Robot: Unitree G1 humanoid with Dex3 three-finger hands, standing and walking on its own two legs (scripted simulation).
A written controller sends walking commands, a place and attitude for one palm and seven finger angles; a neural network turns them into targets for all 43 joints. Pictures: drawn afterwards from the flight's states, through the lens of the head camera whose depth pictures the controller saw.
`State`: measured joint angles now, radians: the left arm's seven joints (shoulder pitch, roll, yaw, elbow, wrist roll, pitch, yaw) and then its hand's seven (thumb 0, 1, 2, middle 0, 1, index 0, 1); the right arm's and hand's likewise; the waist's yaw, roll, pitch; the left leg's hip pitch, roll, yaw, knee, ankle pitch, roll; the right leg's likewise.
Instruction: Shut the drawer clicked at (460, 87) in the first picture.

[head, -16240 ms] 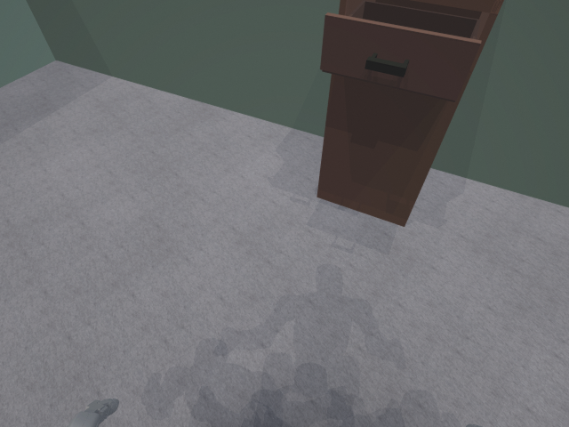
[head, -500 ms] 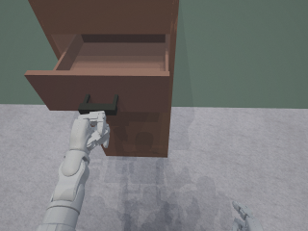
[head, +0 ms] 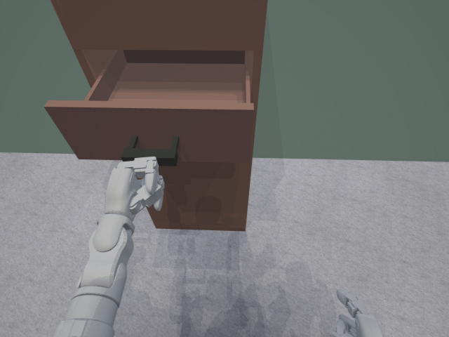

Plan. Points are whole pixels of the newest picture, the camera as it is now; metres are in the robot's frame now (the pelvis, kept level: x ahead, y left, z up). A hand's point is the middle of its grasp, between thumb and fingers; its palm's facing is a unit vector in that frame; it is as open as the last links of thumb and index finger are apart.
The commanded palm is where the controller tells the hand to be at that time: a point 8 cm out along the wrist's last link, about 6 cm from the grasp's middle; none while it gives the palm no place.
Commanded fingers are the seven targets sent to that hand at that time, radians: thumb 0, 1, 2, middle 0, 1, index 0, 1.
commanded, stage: push the drawer shut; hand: left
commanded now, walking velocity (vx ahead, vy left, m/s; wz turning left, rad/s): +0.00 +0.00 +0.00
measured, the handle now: (152, 148) +0.44 +0.16 +0.09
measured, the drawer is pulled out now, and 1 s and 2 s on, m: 0.20 0.10 0.00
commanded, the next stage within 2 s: none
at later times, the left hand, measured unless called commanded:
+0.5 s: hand (170, 161) +0.41 +0.12 +0.09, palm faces -0.01 -1.00 -0.03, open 3.1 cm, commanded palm +0.39 +0.17 +0.08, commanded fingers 0.00 0.90 0.90 -1.40 -1.60 -1.40 -1.60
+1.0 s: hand (172, 137) +0.47 +0.13 +0.09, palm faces -0.01 -1.00 -0.01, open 3.1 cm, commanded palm +0.45 +0.18 +0.08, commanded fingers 0.00 0.90 0.90 -1.40 -1.60 -1.40 -1.60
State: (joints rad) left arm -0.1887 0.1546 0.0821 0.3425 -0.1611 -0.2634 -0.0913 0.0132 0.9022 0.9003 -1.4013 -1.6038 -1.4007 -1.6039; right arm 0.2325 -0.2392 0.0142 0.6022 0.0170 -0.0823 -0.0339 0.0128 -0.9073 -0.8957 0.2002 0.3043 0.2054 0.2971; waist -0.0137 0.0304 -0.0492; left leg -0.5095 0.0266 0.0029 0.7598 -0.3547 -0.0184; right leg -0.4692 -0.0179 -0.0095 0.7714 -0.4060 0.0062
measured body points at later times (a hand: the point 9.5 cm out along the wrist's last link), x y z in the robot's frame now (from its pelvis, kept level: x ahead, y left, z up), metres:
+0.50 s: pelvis -0.01 +0.00 -0.01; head +0.04 +0.00 +0.44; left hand +0.40 +0.18 +0.09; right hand +0.08 -0.25 -0.13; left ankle +0.02 +0.13 -0.71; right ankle -0.01 -0.12 -0.71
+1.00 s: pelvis -0.01 +0.00 -0.01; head +0.07 +0.00 +0.43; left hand +0.46 +0.18 +0.09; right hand +0.02 -0.26 -0.14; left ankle +0.02 +0.13 -0.71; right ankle -0.01 -0.12 -0.71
